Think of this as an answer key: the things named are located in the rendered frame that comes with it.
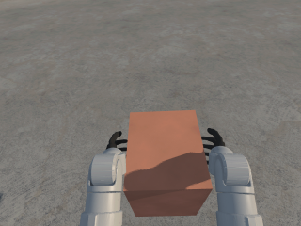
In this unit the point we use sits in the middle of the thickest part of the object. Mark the robot right forearm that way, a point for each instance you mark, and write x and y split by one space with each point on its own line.
234 186

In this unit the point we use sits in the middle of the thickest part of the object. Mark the robot left forearm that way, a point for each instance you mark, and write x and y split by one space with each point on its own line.
104 184

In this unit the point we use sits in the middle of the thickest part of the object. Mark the carton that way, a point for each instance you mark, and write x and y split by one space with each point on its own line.
166 168

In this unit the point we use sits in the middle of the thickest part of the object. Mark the left robot hand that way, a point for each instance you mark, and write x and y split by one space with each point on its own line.
113 142

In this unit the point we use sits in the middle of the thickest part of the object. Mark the right robot hand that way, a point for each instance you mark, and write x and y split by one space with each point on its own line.
217 140

